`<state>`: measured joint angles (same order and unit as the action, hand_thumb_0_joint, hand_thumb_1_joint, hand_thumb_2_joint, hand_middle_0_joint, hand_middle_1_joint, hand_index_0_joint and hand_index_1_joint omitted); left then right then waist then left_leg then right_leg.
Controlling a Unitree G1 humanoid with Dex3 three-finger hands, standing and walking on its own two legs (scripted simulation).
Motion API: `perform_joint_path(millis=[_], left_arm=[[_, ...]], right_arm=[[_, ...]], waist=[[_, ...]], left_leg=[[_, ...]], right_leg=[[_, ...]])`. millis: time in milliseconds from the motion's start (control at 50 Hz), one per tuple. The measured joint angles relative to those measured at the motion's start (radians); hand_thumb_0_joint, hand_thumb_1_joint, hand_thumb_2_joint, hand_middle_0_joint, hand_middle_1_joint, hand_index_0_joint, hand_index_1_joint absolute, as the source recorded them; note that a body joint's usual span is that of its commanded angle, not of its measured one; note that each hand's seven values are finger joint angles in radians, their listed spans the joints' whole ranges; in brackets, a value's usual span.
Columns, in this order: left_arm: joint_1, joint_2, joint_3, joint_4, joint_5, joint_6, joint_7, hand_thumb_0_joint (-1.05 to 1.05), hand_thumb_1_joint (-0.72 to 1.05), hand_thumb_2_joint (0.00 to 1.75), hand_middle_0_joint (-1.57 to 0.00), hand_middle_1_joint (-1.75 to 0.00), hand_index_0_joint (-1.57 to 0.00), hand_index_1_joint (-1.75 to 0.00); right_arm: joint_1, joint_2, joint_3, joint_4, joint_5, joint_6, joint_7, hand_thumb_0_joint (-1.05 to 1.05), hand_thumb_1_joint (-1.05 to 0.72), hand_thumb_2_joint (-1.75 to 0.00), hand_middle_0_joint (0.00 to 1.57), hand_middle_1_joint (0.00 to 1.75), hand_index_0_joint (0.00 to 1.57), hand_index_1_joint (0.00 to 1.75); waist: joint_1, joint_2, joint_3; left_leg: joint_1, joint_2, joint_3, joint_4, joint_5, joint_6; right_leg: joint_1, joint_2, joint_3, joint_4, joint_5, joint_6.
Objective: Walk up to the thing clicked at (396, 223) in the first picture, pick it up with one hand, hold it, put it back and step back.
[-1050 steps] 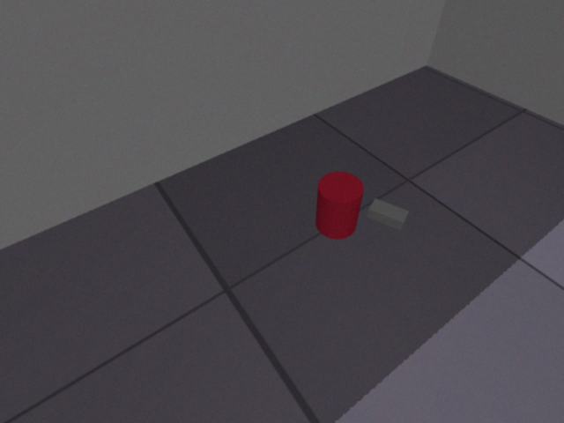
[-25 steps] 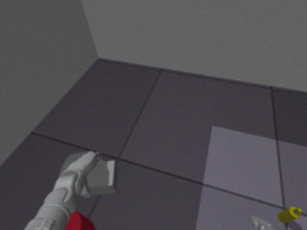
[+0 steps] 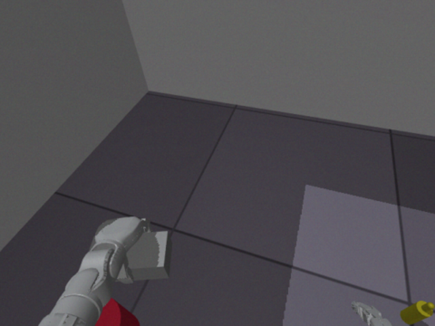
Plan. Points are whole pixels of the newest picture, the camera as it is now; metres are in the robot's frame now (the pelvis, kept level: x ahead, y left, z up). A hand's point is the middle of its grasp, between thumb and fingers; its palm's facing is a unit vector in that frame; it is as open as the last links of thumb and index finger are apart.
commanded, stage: hold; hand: left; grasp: from above
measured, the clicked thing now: (130, 256) +0.30 +0.23 -0.09
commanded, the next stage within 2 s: crouch in 0.96 s
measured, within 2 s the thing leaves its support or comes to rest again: neither
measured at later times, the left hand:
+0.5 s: hand (124, 263) +0.27 +0.22 -0.04, palm faces -0.48 -0.06 -0.88, open 10.7 cm
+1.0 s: hand (122, 262) +0.27 +0.22 -0.05, palm faces -0.48 -0.06 -0.87, open 10.7 cm
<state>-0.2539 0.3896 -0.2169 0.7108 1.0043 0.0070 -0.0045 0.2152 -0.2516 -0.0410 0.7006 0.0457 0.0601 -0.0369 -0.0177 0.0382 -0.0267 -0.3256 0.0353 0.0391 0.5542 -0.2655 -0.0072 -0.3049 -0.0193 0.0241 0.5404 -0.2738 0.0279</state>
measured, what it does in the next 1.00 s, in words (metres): stands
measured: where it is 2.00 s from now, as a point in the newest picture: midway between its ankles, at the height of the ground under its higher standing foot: outside the picture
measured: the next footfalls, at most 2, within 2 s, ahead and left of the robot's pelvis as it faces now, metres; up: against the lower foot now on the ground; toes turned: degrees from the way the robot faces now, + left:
none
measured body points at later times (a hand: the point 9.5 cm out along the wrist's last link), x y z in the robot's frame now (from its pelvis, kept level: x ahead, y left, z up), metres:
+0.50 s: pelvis -0.02 +0.00 +0.00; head -0.01 -0.02 +0.45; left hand +0.29 +0.22 +0.01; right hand +0.13 -0.26 -0.11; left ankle +0.01 +0.12 -0.73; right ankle +0.00 -0.14 -0.73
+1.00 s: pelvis -0.01 +0.00 +0.00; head +0.00 -0.02 +0.45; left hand +0.29 +0.23 +0.00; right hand +0.13 -0.25 -0.11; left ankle +0.01 +0.12 -0.73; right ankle +0.00 -0.14 -0.73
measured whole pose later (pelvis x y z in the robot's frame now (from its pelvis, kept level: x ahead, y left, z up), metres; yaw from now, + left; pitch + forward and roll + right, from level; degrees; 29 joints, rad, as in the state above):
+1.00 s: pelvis -0.01 +0.00 +0.00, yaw +0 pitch +0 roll +0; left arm -0.22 0.40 -0.21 0.66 1.00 -0.01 -0.03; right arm 0.18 -0.24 -0.03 0.70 0.05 0.06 -0.05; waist -0.01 0.04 0.00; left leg -0.28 0.03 0.04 0.50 -0.22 -0.01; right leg -0.26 -0.02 0.02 0.50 -0.24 0.03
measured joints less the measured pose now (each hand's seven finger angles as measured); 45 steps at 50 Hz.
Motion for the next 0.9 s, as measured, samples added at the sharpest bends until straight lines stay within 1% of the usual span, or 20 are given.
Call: perform_joint_path(millis=[120, 280, 380, 480, 580, 700, 780, 900], left_arm=[[0.016, 0.002, -0.006, -0.024, 0.000, -0.010, -0.017, 0.01, -0.11, 0.55, -0.64, -0.55, -0.69, -0.49], [0.016, 0.000, -0.012, -0.036, 0.002, -0.010, -0.011, 0.01, -0.11, 0.55, -0.64, -0.55, -0.69, -0.49], [0.013, 0.001, -0.008, -0.036, -0.002, -0.007, -0.016, 0.01, -0.11, 0.55, -0.64, -0.55, -0.69, -0.49], [0.014, 0.006, -0.001, -0.038, -0.010, -0.008, -0.032, 0.01, -0.11, 0.55, -0.64, -0.55, -0.69, -0.49], [0.027, 0.011, -0.007, -0.058, -0.012, -0.020, -0.048, 0.01, -0.11, 0.55, -0.64, -0.55, -0.69, -0.49], [0.041, 0.006, -0.009, -0.066, -0.001, -0.032, -0.025, 0.01, -0.11, 0.56, -0.64, -0.54, -0.70, -0.49], [0.030, 0.006, -0.009, -0.052, 0.006, -0.024, -0.008, 0.01, -0.12, 0.56, -0.65, -0.54, -0.70, -0.49], [0.012, 0.007, -0.001, -0.030, -0.002, -0.009, -0.005, 0.01, -0.12, 0.56, -0.65, -0.54, -0.71, -0.49]], right_arm=[[-0.008, -0.002, 0.005, -0.010, 0.001, 0.002, -0.006, 0.01, -0.89, -0.89, 0.20, 0.29, 0.20, 0.29], [-0.023, -0.002, 0.012, -0.009, 0.003, 0.000, -0.009, 0.01, -0.89, -0.90, 0.20, 0.29, 0.20, 0.29], [-0.029, -0.002, 0.015, -0.007, 0.003, -0.003, -0.010, 0.01, -0.89, -0.90, 0.20, 0.29, 0.20, 0.29], [-0.032, 0.001, 0.019, -0.007, 0.004, -0.003, -0.012, 0.01, -0.89, -0.90, 0.20, 0.29, 0.20, 0.29], [-0.033, 0.002, 0.022, -0.009, 0.004, -0.003, -0.016, 0.01, -0.89, -0.90, 0.20, 0.30, 0.20, 0.29], [-0.038, 0.002, 0.024, -0.003, 0.004, -0.003, -0.021, 0.01, -0.89, -0.90, 0.20, 0.29, 0.20, 0.29], [-0.043, 0.005, 0.022, 0.004, 0.004, -0.003, -0.019, 0.01, -0.90, -0.90, 0.20, 0.29, 0.20, 0.29], [-0.039, 0.006, 0.018, 0.006, 0.005, -0.003, -0.013, 0.01, -0.90, -0.90, 0.20, 0.30, 0.20, 0.29]], waist=[[0.004, 0.002, 0.008], [0.010, 0.002, 0.019], [0.012, 0.007, 0.021], [0.010, 0.007, 0.027], [0.013, 0.004, 0.033], [0.016, 0.003, 0.033], [0.017, 0.001, 0.033], [0.015, 0.002, 0.030]], left_leg=[[0.016, -0.001, 0.001, -0.018, 0.016, -0.001], [0.029, -0.002, 0.000, -0.032, 0.032, -0.003], [0.036, -0.001, 0.000, -0.039, 0.040, -0.003], [0.040, -0.001, -0.001, -0.047, 0.047, -0.003], [0.043, -0.003, -0.001, -0.053, 0.052, -0.003], [0.043, -0.004, -0.001, -0.053, 0.050, -0.002], [0.043, -0.004, 0.001, -0.052, 0.048, -0.002], [0.046, -0.004, -0.001, -0.055, 0.046, -0.002]], right_leg=[[0.012, -0.001, 0.001, -0.010, 0.012, -0.001], [0.023, -0.001, 0.000, -0.020, 0.026, -0.003], [0.029, 0.000, 0.000, -0.025, 0.032, -0.004], [0.033, 0.000, -0.001, -0.029, 0.037, -0.004], [0.034, -0.001, -0.001, -0.033, 0.040, -0.004], [0.035, -0.002, 0.000, -0.035, 0.040, -0.003], [0.035, -0.003, 0.001, -0.034, 0.039, -0.003], [0.040, -0.002, -0.001, -0.041, 0.038, -0.003]])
